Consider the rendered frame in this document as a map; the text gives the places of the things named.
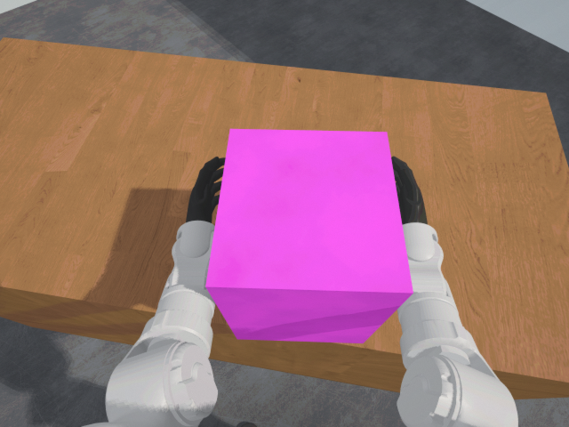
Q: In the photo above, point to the left robot hand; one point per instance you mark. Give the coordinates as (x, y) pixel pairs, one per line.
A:
(202, 200)

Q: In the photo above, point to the robot right upper arm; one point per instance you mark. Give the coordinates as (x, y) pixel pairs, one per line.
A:
(437, 391)

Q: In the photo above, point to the pedestal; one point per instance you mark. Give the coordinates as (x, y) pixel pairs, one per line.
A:
(100, 149)

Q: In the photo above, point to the robot left upper arm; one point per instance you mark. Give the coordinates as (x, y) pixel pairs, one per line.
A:
(171, 386)

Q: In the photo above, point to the robot right forearm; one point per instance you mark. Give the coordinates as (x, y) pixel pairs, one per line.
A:
(429, 317)

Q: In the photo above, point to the right robot hand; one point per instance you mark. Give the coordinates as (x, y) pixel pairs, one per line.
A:
(409, 195)

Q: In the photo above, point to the carton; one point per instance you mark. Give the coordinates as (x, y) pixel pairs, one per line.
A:
(308, 244)

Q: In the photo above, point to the robot left forearm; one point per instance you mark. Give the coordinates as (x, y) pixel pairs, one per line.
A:
(185, 309)

